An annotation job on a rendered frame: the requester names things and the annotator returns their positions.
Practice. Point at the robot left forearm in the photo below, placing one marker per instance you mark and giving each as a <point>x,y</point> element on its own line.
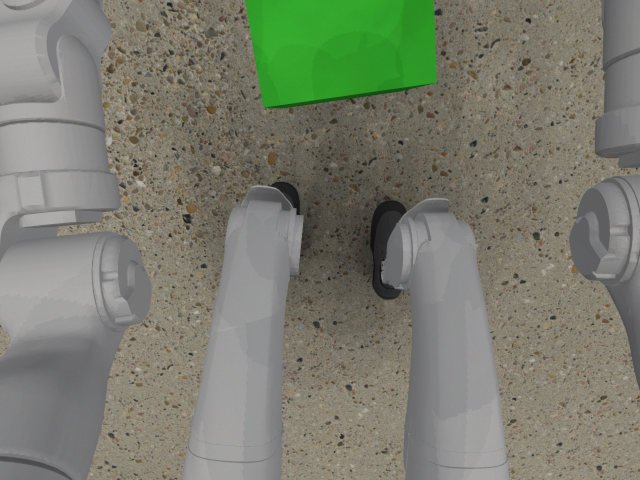
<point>53,158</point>

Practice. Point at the robot left upper arm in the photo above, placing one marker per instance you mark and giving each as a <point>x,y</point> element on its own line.
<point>65,303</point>

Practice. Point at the left robot foot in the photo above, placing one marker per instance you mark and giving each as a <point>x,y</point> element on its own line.
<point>290,193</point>

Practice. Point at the robot right shin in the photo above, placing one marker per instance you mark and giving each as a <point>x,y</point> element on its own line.
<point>427,205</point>

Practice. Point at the robot right forearm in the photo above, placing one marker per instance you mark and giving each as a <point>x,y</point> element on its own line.
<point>617,131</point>

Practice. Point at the robot right upper arm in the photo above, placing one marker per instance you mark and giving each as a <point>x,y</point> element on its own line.
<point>605,247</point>

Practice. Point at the carton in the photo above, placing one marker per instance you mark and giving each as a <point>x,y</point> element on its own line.
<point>315,51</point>

